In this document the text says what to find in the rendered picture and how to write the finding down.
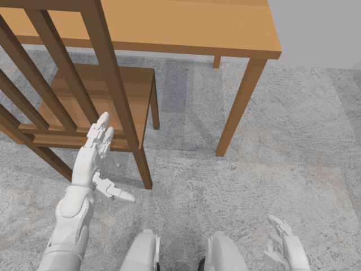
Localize right robot hand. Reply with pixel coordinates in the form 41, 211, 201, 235
264, 215, 311, 271

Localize left robot hand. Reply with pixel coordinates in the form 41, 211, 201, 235
71, 112, 136, 204

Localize chair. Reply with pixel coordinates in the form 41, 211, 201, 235
0, 0, 160, 190

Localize left robot thigh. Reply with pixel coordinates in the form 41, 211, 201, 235
120, 233, 161, 271

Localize table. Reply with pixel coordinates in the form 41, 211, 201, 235
0, 0, 282, 157

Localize robot left forearm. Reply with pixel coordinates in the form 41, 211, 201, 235
37, 185, 96, 271

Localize robot right shin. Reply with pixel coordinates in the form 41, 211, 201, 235
204, 231, 225, 271

